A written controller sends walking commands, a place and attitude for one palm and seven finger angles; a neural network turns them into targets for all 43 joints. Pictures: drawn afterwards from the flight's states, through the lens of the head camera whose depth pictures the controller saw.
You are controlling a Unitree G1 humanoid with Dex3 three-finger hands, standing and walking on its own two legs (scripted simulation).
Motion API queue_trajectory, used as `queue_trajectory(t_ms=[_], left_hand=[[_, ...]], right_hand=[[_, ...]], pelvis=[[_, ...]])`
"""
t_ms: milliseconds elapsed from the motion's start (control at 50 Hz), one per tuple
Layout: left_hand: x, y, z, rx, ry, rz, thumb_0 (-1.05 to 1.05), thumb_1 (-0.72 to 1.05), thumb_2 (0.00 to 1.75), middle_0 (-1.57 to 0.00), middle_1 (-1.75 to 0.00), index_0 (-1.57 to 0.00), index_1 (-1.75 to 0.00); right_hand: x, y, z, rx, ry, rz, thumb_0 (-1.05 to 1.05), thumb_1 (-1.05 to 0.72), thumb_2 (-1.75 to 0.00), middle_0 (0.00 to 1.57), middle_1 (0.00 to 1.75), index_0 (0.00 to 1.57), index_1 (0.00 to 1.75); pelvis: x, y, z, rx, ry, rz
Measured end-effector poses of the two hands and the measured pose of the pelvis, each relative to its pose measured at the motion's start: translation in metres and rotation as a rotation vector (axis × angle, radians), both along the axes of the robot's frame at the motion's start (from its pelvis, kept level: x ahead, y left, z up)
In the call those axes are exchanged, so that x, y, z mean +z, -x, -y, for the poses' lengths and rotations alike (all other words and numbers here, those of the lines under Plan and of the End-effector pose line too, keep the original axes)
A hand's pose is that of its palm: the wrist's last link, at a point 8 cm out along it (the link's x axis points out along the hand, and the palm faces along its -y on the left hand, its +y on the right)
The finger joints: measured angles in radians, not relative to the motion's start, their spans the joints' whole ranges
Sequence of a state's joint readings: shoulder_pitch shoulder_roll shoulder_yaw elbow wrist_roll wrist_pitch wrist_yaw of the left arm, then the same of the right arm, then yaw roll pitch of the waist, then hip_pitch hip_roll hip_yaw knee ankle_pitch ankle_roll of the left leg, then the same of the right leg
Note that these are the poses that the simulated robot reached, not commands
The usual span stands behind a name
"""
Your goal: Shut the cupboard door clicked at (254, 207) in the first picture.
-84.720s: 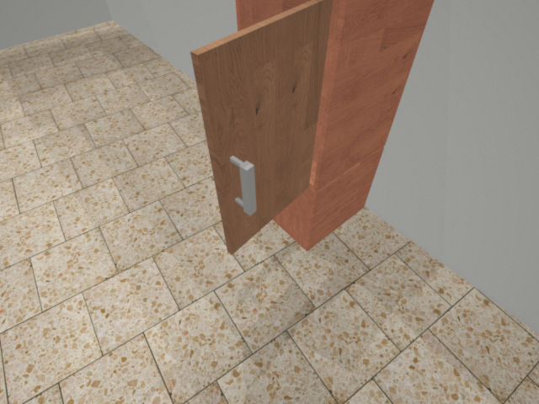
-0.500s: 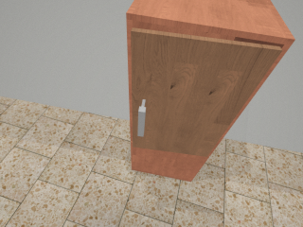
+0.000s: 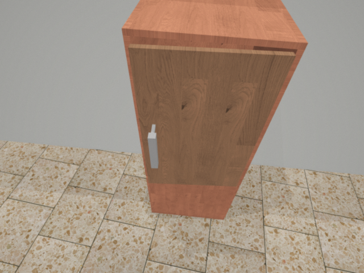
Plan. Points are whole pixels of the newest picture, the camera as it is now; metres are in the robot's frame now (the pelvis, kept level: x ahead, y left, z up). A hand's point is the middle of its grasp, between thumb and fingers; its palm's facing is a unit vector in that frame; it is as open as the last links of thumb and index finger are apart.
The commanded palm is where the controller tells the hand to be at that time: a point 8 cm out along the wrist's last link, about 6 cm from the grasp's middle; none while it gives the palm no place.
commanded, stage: look again from close up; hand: left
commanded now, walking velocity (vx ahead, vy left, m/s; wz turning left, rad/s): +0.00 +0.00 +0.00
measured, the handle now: (154, 146) +0.49 +0.11 -0.07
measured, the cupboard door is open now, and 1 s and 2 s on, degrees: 4 4 4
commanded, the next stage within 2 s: shuffle to correct the standing spot in 0.52 s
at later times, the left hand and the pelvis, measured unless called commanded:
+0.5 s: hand out of the picture +0.02 +0.18 -0.18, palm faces +0.01 -0.97 -0.23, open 7.4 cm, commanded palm none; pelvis +0.01 +0.00 -0.01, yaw +0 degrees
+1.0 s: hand out of the picture +0.03 +0.15 -0.19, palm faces +0.03 -0.97 -0.23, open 7.4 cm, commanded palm none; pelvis +0.03 -0.04 -0.02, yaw +0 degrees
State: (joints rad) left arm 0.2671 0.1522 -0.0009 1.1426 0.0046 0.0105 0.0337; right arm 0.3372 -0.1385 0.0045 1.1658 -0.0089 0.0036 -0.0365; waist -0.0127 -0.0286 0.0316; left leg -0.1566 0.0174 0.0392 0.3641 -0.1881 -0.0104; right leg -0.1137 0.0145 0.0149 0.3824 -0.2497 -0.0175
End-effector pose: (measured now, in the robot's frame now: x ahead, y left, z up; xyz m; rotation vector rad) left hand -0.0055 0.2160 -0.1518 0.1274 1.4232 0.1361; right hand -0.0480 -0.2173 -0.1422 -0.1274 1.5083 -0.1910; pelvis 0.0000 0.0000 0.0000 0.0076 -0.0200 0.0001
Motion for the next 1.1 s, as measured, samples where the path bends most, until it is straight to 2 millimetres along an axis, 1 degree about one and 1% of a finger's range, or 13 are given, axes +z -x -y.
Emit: queue_trajectory(t_ms=[40, 100, 240, 300, 400, 620, 740, 860, 960, 1000, 1040, 1100], left_hand=[[0.0, 0.003, 0.002, -0.014, -0.01, 0.008, 0.01, 0.92, 0.89, -0.2, -0.3, -0.2, -0.3], [-0.001, 0.006, -0.001, -0.027, -0.018, 0.011, 0.01, 0.92, 0.89, -0.2, -0.3, -0.2, -0.3], [0.004, 0.001, -0.013, -0.014, -0.06, 0.039, 0.01, 0.91, 0.89, -0.2, -0.3, -0.2, -0.3], [0.007, -0.003, -0.016, -0.012, -0.07, 0.05, 0.01, 0.91, 0.89, -0.2, -0.3, -0.2, -0.3], [0.007, -0.01, -0.017, -0.017, -0.072, 0.055, 0.01, 0.91, 0.89, -0.2, -0.3, -0.2, -0.3], [0.003, -0.026, -0.012, -0.025, -0.053, 0.064, 0.01, 0.9, 0.89, -0.2, -0.3, -0.2, -0.3], [0.0, -0.032, -0.01, -0.024, -0.048, 0.062, 0.01, 0.9, 0.89, -0.2, -0.3, -0.2, -0.3], [-0.006, -0.031, -0.003, -0.024, -0.042, 0.032, 0.01, 0.9, 0.89, -0.2, -0.3, -0.2, -0.3], [-0.005, -0.029, 0.011, -0.009, -0.056, 0.022, 0.01, 0.91, 0.89, -0.2, -0.3, -0.2, -0.3], [-0.004, -0.026, 0.018, 0.008, -0.058, 0.026, 0.01, 0.91, 0.89, -0.2, -0.3, -0.2, -0.3], [-0.003, -0.02, 0.025, 0.027, -0.055, 0.018, 0.01, 0.91, 0.89, -0.2, -0.3, -0.2, -0.3], [-0.004, -0.009, 0.038, 0.043, -0.039, -0.015, 0.0, 0.91, 0.89, -0.2, -0.3, -0.2, -0.3]], right_hand=[[-0.003, 0.001, -0.001, 0.007, -0.01, 0.004, 0.01, -0.91, -0.9, 0.2, 0.3, 0.2, 0.3], [-0.01, -0.005, -0.005, 0.013, -0.026, 0.042, 0.01, -0.91, -0.9, 0.2, 0.3, 0.2, 0.3], [-0.023, -0.034, -0.02, 0.05, -0.071, 0.122, 0.01, -0.92, -0.9, 0.2, 0.3, 0.2, 0.3], [-0.024, -0.042, -0.016, 0.057, -0.067, 0.129, 0.03, -0.94, -0.9, 0.2, 0.3, 0.2, 0.3], [-0.021, -0.056, -0.007, 0.063, -0.049, 0.153, 0.02, -0.94, -0.9, 0.2, 0.3, 0.2, 0.3], [-0.01, -0.087, 0.012, 0.081, 0.0, 0.189, 0.01, -0.91, -0.9, 0.2, 0.3, 0.2, 0.3], [-0.008, -0.098, 0.017, 0.083, 0.016, 0.202, 0.01, -0.91, -0.9, 0.2, 0.3, 0.2, 0.3], [-0.013, -0.096, 0.025, 0.063, 0.021, 0.19, 0.01, -0.91, -0.9, 0.2, 0.3, 0.2, 0.3], [-0.022, -0.087, 0.044, 0.048, 0.022, 0.148, 0.0, -0.91, -0.9, 0.2, 0.3, 0.2, 0.3], [-0.021, -0.087, 0.052, 0.054, 0.029, 0.122, 0.01, -0.91, -0.9, 0.2, 0.3, 0.2, 0.3], [-0.018, -0.092, 0.059, 0.064, 0.038, 0.11, 0.01, -0.91, -0.9, 0.2, 0.3, 0.2, 0.3], [-0.011, -0.108, 0.066, 0.077, 0.049, 0.129, 0.01, -0.91, -0.9, 0.2, 0.3, 0.2, 0.3]], pelvis=[[-0.002, 0.003, -0.001, 0.002, 0.014, -0.009], [-0.007, 0.005, -0.004, 0.01, 0.02, -0.017], [-0.011, 0.002, -0.008, 0.012, 0.005, -0.011], [-0.011, -0.001, -0.009, 0.008, -0.002, -0.011], [-0.01, -0.005, -0.007, 0.001, -0.009, -0.013], [-0.008, -0.014, 0.001, -0.003, -0.007, -0.015], [-0.009, -0.018, 0.005, -0.005, -0.004, -0.014], [-0.014, -0.021, 0.016, -0.013, -0.013, -0.025], [-0.019, -0.024, 0.033, -0.006, 0.0, -0.039], [-0.019, -0.026, 0.04, 0.005, 0.003, -0.045], [-0.017, -0.028, 0.044, 0.009, 0.001, -0.046], [-0.014, -0.03, 0.05, 0.01, 0.004, -0.049]])
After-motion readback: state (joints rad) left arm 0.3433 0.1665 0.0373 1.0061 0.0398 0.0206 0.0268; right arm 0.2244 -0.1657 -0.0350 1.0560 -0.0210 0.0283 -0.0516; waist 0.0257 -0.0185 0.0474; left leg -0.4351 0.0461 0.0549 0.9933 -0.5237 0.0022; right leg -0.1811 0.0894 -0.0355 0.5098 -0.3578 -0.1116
